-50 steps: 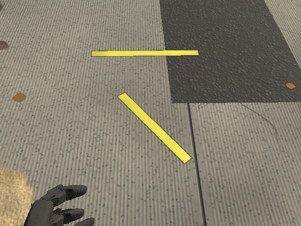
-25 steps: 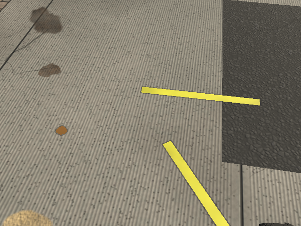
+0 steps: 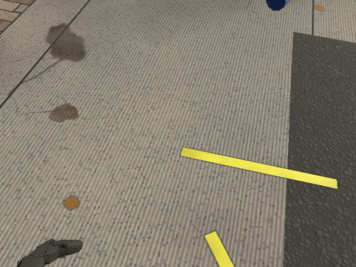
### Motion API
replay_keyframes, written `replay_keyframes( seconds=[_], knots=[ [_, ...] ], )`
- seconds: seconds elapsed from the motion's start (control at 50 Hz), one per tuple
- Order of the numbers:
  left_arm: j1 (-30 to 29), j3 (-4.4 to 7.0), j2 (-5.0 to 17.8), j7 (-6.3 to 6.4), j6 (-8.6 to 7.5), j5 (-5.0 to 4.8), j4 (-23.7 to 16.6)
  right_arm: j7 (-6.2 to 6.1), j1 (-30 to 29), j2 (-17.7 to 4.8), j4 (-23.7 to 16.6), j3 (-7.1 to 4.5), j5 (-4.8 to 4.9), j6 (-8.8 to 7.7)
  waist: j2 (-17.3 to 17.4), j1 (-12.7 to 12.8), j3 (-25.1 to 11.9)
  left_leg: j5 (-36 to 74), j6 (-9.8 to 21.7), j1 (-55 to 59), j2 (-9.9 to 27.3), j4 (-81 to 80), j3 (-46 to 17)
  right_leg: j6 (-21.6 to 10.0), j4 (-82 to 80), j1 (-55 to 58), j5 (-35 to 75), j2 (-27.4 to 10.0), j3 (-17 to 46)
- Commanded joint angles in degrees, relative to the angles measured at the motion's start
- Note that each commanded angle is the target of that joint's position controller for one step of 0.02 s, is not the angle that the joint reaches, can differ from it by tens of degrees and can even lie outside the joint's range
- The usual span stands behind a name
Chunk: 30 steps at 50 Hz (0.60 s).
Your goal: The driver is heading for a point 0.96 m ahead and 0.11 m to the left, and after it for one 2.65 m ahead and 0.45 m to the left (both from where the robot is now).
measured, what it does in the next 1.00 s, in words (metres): walks ahead, turning left: right foot, then left foot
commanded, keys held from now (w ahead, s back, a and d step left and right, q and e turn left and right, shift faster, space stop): w+q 0.44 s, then q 0.10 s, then no key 0.18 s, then e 0.28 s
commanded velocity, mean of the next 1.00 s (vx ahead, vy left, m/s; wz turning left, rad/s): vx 0.33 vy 0.00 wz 0.36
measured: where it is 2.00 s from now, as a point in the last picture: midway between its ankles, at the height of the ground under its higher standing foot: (146, 257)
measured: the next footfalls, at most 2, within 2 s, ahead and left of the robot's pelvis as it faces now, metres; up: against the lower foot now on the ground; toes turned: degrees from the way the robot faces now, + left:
right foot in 0.08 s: +0.22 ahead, -0.14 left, +0.00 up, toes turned +8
left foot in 0.60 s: +0.44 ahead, +0.18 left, +0.00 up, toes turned +23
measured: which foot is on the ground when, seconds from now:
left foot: down 0.00-0.08, up 0.10-0.58, down 0.60-1.00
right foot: up 0.00-0.06, down 0.08-0.58, up 0.60-1.00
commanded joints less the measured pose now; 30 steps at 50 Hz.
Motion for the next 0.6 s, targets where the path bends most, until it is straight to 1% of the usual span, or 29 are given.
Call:
replay_keyframes(
  seconds=[0.02, 0.04, 0.06, 0.08, 0.1, 0.12, 0.14, 0.16, 0.18, 0.2, 0.22, 0.24, 0.26, 0.3, 0.34, 0.4, 0.44, 0.46, 0.5, 0.52, 0.54, 0.56, 0.58, 0.6],
  knots=[
    [-4.2, 2.02, 6.6, -0.45, -1.67, -0.36, -4.9, -0.72, 0.5, -9.4, -2.7, -2.69, 0.1, 0.19, 8.7, 1.9, -0.3, 13.8, 6.4, -0.8, 14.9, -0.5, -13.5, -1.4, -2.8, 5.6, -3.5, 1.5, -0.4],
    [-2.3, 2.38, 7.3, -0.39, -1.9, -0.44, -4.5, -0.75, 0.0, -9.3, -2.9, -2.79, 0.0, 0.47, 9.7, 3.0, -0.8, 15.7, 5.9, -0.4, 15.0, 1.3, -14.5, -2.3, -3.3, 8.3, -6.0, 1.6, -0.9],
    [2.3, 3.05, 8.2, -0.11, -2.15, -0.33, -3.3, -0.65, -1.0, -8.4, -3.3, -2.51, -0.06, 0.69, 9.8, 5.4, -2.8, 18.6, 4.8, -1.2, 13.2, 5.1, -14.0, -3.7, -5.9, 15.0, -5.8, 1.9, -2.1],
    [8.9, 3.91, 10.1, 0.3, -2.4, 0.39, -2.2, -0.36, -1.7, -6.0, -4.1, -1.6, -0.43, 0.63, 8.1, 8.7, -8.8, 18.9, 3.1, -4.6, 10.1, 14.8, -11.4, -6.4, -5.2, 27.2, -5.9, -2.2, 0.5],
    [18.1, 4.69, 13.5, 0.84, -2.07, 0.63, -1.4, -0.34, -0.4, -2.7, -5.4, -0.36, -1.72, 0.5, -0.2, 11.2, -17.7, 3.9, 0.7, -13.5, 5.1, 31.3, -5.2, -9.5, -3.8, 42.9, -8.4, -12.6, 11.6],
    [20.2, 5.39, 16.1, 0.34, -1.17, 0.61, 0.7, -0.2, 8.1, -1.1, -6.9, 0.25, 0.53, -0.13, -19.9, 6.4, -20.8, -19.5, -2.2, -34.1, 0.0, 46.9, -0.6, -18.2, -9.6, 55.8, -21.2, -23.2, 38.2],
    [17.5, 4.09, 9.7, 0.19, -0.92, -0.49, -0.8, -0.43, 6.3, -7.5, -4.8, -0.9, 1.16, -0.06, -10.2, 7.9, -14.5, -16.0, -3.0, -39.6, 5.2, 53.0, -2.0, -16.4, -11.9, 50.9, -30.6, -22.2, 37.0],
    [15.2, 3.29, 6.7, 0.46, -0.59, -0.5, -1.2, -0.33, -0.1, -9.9, -5.5, -1.69, 0.66, 0.26, -4.4, 9.3, -7.7, -10.2, -3.4, -40.2, 7.0, 53.4, -0.3, -13.9, -12.5, 43.8, -28.0, -19.4, 26.6],
    [12.7, 2.89, 6.1, 0.44, -0.35, 0.06, -1.3, -0.36, -2.9, -9.0, -5.9, -1.72, 0.14, 0.49, -0.7, 8.2, -4.1, -6.2, -3.9, -38.0, 8.9, 52.1, 1.2, -12.8, -13.8, 37.0, -20.5, -16.9, 19.8],
    [11.4, 2.62, 5.2, 0.49, -0.21, 0.29, -0.8, -0.13, -4.8, -8.2, -6.7, -1.85, -0.39, 0.52, -0.8, 7.4, -1.5, -3.7, -4.0, -37.1, 10.3, 49.7, 1.4, -12.7, -15.1, 32.6, -15.2, -15.0, 15.2],
    [10.9, 2.45, 5.0, 0.65, -0.32, 0.7, -0.4, 0.29, -4.5, -6.9, -7.1, -1.8, -0.06, 0.72, -2.6, 6.3, -1.0, -2.2, -4.0, -34.6, 11.7, 48.3, 1.9, -12.2, -16.6, 29.6, -12.2, -13.5, 11.1],
    [10.8, 2.55, 4.9, 0.66, -0.56, 0.61, 0.1, 0.52, -4.3, -5.6, -7.3, -1.59, 0.29, 0.98, -3.6, 6.0, -0.8, -1.4, -4.1, -33.8, 12.2, 47.4, 2.8, -12.4, -17.9, 28.2, -10.2, -12.8, 8.2],
    [11.0, 2.72, 5.2, 0.63, -0.81, 0.35, 0.7, 0.66, -4.8, -4.5, -7.8, -1.35, 0.35, 1.23, -3.6, 5.9, -0.6, -0.9, -4.4, -34.2, 12.6, 46.5, 3.5, -13.0, -18.9, 27.5, -7.9, -12.7, 5.9],
    [11.3, 3.25, 6.7, 0.68, -1.06, 0.11, 1.7, 0.78, -7.0, -3.6, -9.3, -1.07, 0.01, 1.47, -2.4, 5.9, 0.1, 1.7, -5.0, -36.3, 13.2, 43.0, 3.9, -14.0, -20.3, 27.5, -3.4, -13.3, 2.4],
    [11.5, 3.6, 7.8, 0.76, -0.87, 0.17, 2.4, 1.1, -8.8, -3.3, -10.1, -0.85, -0.08, 1.33, -1.5, 6.2, 0.2, 6.6, -5.3, -37.4, 13.4, 38.2, 4.3, -14.2, -20.8, 28.8, 0.7, -13.3, -1.4],
    [11.7, 3.69, 8.9, 0.91, -0.31, -0.04, 3.2, 2.16, -13.2, -2.6, -11.1, -0.41, 0.0, 0.68, -0.8, 7.7, 1.1, 15.4, -4.7, -35.0, 12.7, 28.0, 6.8, -12.6, -20.8, 29.6, 3.4, -11.7, -7.8],
    [13.6, 3.81, 9.8, 1.08, 0.17, -0.34, 4.1, 2.92, -17.3, -1.9, -12.5, -0.07, -0.04, 0.4, -0.4, 9.3, 2.1, 18.0, -4.0, -33.9, 11.9, 22.8, 9.0, -11.9, -20.5, 31.2, 3.9, -12.0, -10.3],
    [13.7, 3.85, 10.2, 1.18, 0.59, -0.54, 4.5, 3.3, -18.8, -1.9, -13.2, -0.06, -0.11, 0.36, -0.2, 9.5, 3.0, 18.1, -3.7, -33.3, 11.4, 20.2, 10.0, -11.4, -19.4, 31.9, 7.5, -12.1, -11.6],
    [14.3, 4.13, 11.4, 1.53, 1.59, -1.09, 5.0, 4.04, -20.1, -2.7, -14.5, -0.48, -0.4, 0.36, -1.1, 9.0, 2.8, 15.6, -2.6, -31.0, 9.7, 16.9, 12.2, -10.0, -15.4, 34.4, 17.6, -12.6, -13.6],
    [14.0, 4.36, 12.3, 1.82, 2.0, -1.42, 4.9, 4.32, -19.0, -3.7, -14.7, -1.02, -0.62, 0.41, -2.2, 7.9, 1.5, 13.3, -1.7, -28.4, 8.1, 15.9, 13.4, -9.2, -12.0, 35.6, 25.2, -12.7, -14.4],
    [13.7, 4.66, 13.1, 2.18, 2.37, -1.84, 4.7, 4.45, -16.4, -5.1, -14.4, -1.75, -0.87, 0.56, -3.4, 6.2, -0.7, 10.9, -0.6, -24.4, 6.1, 15.4, 14.6, -8.4, -7.3, 36.3, 32.7, -12.6, -15.0],
    [13.6, 4.75, 13.4, 2.43, 2.71, -2.25, 4.6, 4.39, -10.9, -6.8, -13.1, -2.8, -1.03, 0.64, -3.2, 3.0, -3.8, 11.1, 1.0, -17.0, 4.1, 12.9, 14.8, -7.6, 0.4, 35.2, 36.0, -12.0, -15.4],
    [13.3, 4.2, 12.1, 2.49, 2.71, -2.34, 4.4, 3.66, -3.3, -9.3, -11.3, -4.24, -1.05, 0.75, -1.1, -1.4, -7.7, 18.5, 3.1, -4.9, 3.0, 8.2, 13.8, -5.5, 11.3, 30.0, 30.9, -9.9, -16.4],
    [15.9, 2.67, 7.9, 2.06, 2.36, 0.3, 3.2, 2.1, 0.7, -13.6, -10.7, -5.08, -1.27, 1.35, 9.4, -1.5, -13.0, 40.6, 6.9, 11.5, 13.3, 10.2, 1.2, -2.5, 29.4, 15.3, -1.7, -5.6, -16.7]
  ],
)
Over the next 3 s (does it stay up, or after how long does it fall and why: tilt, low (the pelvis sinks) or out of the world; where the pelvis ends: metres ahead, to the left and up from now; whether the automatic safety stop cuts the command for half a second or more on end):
stays up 0.56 0.05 -0.01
